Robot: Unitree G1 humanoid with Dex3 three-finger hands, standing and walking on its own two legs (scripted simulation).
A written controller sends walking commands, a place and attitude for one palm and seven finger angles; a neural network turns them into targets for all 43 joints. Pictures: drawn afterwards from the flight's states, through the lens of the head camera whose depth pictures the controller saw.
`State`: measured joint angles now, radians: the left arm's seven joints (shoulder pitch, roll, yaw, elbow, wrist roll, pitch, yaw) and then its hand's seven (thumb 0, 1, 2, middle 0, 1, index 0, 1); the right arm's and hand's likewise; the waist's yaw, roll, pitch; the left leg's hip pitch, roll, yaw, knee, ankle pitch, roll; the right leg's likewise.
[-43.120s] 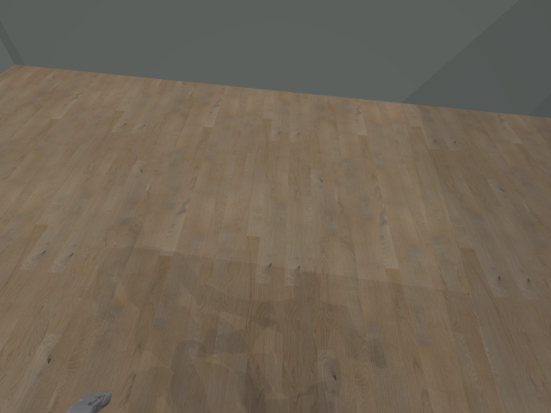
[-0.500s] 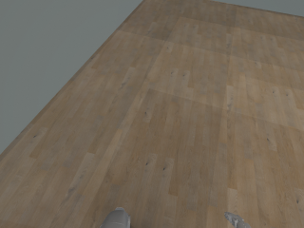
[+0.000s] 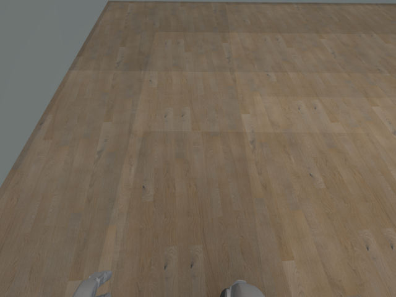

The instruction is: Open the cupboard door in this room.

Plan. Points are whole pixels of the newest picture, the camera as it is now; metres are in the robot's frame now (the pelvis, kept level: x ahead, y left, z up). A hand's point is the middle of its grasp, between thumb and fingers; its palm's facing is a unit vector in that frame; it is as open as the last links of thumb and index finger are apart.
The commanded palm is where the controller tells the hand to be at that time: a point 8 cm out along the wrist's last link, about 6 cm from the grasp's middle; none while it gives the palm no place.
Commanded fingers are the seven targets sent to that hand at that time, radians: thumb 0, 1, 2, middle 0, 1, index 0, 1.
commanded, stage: walk to a spot facing it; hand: left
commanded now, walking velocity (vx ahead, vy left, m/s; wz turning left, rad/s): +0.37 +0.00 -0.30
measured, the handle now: out of the picture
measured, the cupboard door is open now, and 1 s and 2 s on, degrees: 48 48 48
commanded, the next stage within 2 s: turn to face it in 0.26 s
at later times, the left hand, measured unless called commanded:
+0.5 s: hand (132, 271) +0.21 +0.17 -0.20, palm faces +0.02 -0.99 -0.16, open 7.3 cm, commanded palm none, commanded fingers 0.00 0.90 0.90 -0.20 -0.30 -0.20 -0.30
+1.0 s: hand (144, 203) +0.37 +0.15 -0.15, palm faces +0.22 -0.93 -0.28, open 7.4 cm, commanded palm none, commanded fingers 0.00 0.90 0.90 -0.20 -0.30 -0.20 -0.30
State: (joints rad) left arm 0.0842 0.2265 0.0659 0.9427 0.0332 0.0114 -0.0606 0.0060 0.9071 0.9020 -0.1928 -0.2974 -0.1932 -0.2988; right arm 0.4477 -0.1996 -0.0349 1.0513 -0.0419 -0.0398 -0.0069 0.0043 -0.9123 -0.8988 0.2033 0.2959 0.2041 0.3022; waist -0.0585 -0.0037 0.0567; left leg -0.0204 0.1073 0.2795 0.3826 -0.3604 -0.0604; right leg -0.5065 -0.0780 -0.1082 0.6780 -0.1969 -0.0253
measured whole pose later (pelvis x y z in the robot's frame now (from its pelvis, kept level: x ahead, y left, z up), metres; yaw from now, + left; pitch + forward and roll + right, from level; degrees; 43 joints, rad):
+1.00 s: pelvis +0.31 -0.07 +0.00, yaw +13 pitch +2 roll +1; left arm 0.16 0.20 0.05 0.91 0.02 0.01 0.02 0.00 0.90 0.90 -0.20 -0.30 -0.20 -0.30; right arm 0.24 -0.24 -0.09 0.98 -0.02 0.07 0.01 0.01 -0.91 -0.90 0.20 0.30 0.20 0.30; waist -0.04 0.02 0.03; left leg -0.53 -0.03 -0.03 0.95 -0.44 -0.04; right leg -0.24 -0.04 -0.07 0.53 -0.32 -0.02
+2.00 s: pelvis +0.38 -0.09 -0.01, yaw +51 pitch +0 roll +1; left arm 0.22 0.24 0.05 0.90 0.02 0.06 0.01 0.01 0.90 0.90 -0.20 -0.30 -0.20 -0.30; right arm 0.11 -0.22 -0.06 0.88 -0.02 0.04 0.02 0.01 -0.91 -0.90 0.20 0.30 0.20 0.30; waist 0.00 -0.08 0.10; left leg -0.33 0.00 0.06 0.64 -0.30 0.02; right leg -0.39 -0.14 -0.11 0.96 -0.54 0.07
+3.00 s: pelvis +0.47 -0.12 -0.01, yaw +88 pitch +1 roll +1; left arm 0.16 0.23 0.05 0.86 0.02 0.02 0.01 0.00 0.90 0.90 -0.20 -0.30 -0.20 -0.30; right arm 0.16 -0.25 -0.08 0.92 -0.02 0.08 0.01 0.01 -0.90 -0.90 0.21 0.30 0.21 0.30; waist -0.01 0.04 0.08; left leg -0.45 -0.03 -0.09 0.85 -0.44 -0.04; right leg -0.29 -0.05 -0.06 0.61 -0.34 0.00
